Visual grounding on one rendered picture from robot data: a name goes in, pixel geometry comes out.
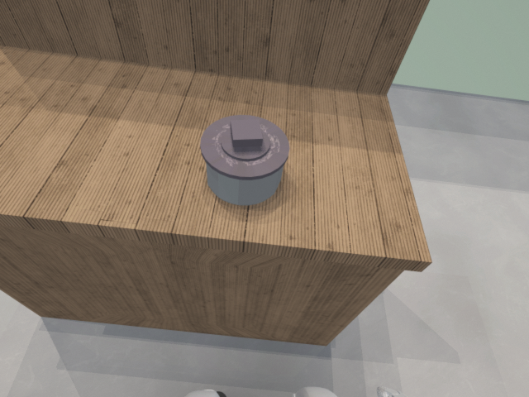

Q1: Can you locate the knob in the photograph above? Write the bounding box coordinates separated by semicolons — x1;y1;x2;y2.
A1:
231;119;263;147

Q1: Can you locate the lid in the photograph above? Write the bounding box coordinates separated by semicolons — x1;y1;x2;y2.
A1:
200;115;289;180

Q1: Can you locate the table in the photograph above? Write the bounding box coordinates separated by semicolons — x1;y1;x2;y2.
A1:
0;0;432;346

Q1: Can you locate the pot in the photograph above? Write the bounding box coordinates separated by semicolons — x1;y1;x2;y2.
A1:
206;163;284;205

